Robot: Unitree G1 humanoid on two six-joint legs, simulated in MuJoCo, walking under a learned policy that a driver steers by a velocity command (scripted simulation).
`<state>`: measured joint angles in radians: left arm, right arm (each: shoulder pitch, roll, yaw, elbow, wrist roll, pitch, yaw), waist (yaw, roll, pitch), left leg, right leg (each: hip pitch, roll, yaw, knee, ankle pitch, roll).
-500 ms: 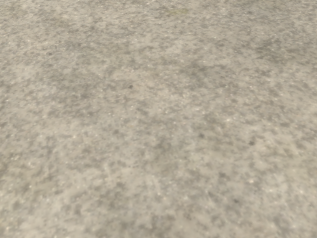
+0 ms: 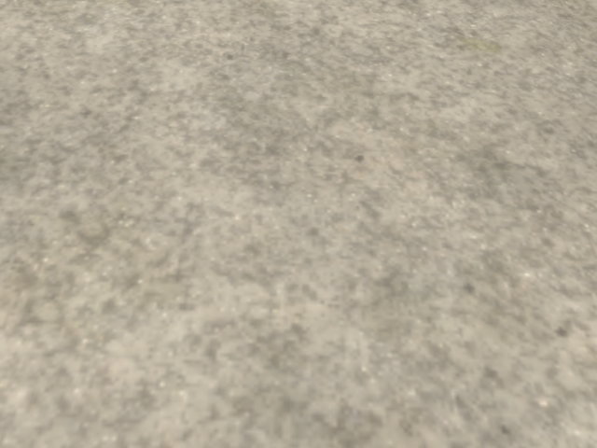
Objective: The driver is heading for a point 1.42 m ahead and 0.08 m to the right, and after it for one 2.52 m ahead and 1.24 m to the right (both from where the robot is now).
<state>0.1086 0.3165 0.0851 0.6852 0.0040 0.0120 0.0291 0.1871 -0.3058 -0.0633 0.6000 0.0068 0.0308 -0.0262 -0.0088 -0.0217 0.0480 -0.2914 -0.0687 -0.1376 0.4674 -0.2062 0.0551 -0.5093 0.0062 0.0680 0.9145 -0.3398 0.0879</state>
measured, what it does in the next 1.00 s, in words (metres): walks ahead: right foot, then left foot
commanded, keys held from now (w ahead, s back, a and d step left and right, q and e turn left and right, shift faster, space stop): q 0.10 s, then no key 0.38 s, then w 0.52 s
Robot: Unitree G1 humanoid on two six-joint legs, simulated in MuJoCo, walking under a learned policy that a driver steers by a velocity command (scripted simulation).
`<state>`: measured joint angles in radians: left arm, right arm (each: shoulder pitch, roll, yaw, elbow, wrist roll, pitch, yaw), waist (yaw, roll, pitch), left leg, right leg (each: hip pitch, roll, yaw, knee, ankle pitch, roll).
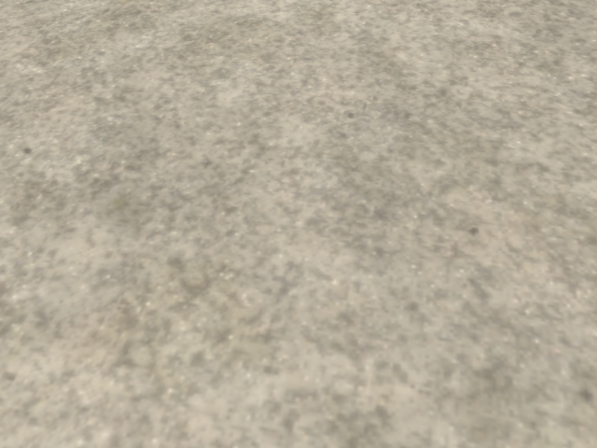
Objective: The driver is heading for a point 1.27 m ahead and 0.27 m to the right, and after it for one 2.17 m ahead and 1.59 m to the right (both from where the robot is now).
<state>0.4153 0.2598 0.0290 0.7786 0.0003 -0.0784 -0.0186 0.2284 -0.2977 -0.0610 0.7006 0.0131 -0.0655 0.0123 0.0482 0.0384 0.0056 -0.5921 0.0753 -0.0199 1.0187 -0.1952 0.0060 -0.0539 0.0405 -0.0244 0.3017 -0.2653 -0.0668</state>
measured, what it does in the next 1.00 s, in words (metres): walks ahead: left foot, then right foot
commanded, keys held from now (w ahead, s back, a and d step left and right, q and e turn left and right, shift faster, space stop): w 1.00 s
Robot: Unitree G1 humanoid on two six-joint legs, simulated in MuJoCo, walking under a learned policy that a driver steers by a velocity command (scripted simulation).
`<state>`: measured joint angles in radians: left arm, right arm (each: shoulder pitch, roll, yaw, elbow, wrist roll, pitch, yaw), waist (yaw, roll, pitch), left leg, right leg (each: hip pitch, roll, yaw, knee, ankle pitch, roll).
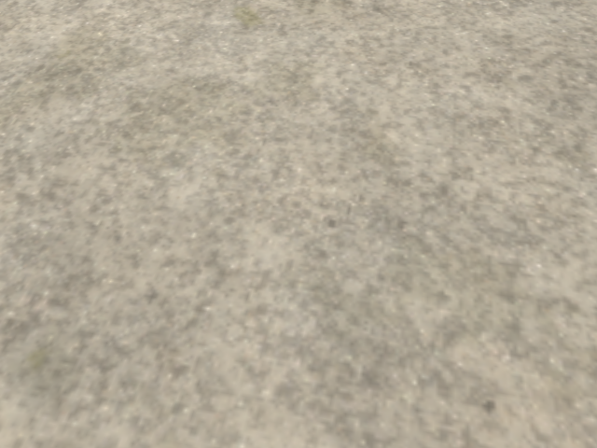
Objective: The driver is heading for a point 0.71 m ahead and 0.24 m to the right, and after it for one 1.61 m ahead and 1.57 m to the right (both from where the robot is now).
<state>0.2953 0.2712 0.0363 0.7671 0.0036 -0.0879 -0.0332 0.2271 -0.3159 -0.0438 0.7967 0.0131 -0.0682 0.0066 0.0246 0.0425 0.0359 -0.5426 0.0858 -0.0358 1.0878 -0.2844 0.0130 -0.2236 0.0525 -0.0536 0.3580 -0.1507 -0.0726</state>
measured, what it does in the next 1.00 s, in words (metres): walks ahead, turning right: left foot, then right foot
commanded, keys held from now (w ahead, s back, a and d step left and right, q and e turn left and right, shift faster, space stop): w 0.16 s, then w+e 0.84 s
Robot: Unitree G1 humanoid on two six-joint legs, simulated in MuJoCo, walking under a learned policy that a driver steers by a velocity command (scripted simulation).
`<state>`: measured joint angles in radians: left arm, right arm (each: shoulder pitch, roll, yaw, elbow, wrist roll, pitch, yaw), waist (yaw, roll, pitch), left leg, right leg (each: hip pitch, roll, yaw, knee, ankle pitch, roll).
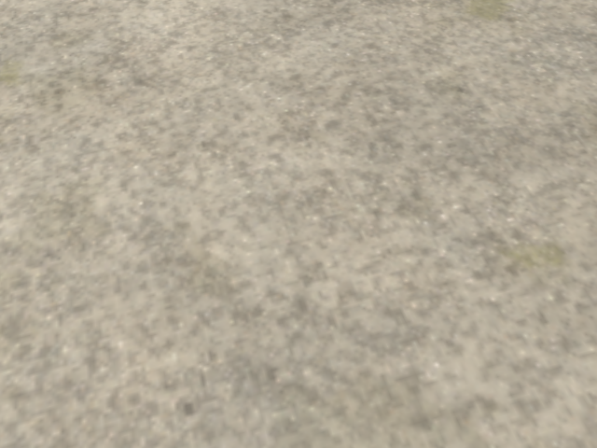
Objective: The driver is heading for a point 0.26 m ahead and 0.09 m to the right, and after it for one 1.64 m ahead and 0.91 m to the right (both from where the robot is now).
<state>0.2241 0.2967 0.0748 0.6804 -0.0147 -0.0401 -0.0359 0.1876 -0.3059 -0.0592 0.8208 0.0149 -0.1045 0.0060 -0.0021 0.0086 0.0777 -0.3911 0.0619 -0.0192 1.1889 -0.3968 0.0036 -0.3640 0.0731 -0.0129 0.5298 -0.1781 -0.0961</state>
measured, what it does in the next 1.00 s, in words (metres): walks ahead, turning right: left foot, then right foot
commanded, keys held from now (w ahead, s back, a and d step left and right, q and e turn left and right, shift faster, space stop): w+e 0.06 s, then e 0.94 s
